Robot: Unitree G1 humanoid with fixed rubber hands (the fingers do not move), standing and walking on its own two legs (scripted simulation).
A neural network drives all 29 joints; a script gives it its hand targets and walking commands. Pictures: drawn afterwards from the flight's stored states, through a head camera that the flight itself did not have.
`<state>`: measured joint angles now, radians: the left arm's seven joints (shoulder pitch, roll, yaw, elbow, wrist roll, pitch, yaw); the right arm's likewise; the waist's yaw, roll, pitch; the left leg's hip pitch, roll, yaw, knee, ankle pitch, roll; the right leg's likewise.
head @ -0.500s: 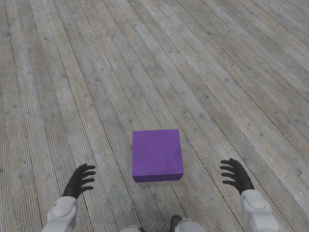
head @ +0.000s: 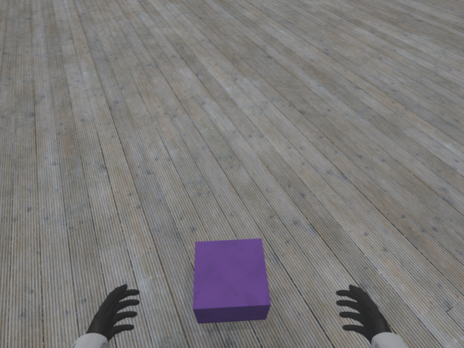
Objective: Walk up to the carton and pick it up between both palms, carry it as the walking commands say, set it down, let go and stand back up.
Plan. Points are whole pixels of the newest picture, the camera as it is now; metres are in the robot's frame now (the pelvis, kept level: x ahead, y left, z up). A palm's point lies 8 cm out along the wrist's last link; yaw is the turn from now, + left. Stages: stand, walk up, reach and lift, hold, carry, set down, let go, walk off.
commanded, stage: let go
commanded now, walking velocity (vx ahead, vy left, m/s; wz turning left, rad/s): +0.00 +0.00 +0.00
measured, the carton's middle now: (230, 280) +0.48 +0.01 -0.67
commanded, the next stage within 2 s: stand in 0.12 s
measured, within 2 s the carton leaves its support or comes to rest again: neither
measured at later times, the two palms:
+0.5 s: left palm out of the picture +0.14 +0.27 -0.11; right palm out of the picture +0.13 -0.25 -0.10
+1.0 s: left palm out of the picture +0.07 +0.28 -0.14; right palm out of the picture +0.06 -0.23 -0.13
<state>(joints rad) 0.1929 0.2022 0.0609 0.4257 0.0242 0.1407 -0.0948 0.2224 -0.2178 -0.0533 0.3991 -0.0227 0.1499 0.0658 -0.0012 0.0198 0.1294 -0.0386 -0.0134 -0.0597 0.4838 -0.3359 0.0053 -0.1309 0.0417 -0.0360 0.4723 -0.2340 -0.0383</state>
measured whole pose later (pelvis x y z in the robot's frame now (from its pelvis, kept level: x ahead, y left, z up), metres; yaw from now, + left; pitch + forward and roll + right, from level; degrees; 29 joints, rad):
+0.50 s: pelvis +0.05 +0.01 +0.00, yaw -1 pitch +3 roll -1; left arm 0.31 0.27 0.01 0.77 0.04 -0.06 0.01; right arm 0.34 -0.27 -0.02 0.73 -0.02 -0.05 -0.02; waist 0.00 -0.01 -0.09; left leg -0.16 -0.03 -0.04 0.50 -0.40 0.02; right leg -0.28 0.02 -0.02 0.54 -0.32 -0.02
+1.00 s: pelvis +0.06 +0.02 +0.00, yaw -1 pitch +1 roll -1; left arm 0.35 0.24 -0.02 0.97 0.02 0.00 0.04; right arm 0.38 -0.24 0.03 0.92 -0.01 0.00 -0.04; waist 0.00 0.00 -0.05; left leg -0.10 -0.04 -0.04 0.49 -0.40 0.04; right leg -0.22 0.01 -0.01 0.54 -0.33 -0.01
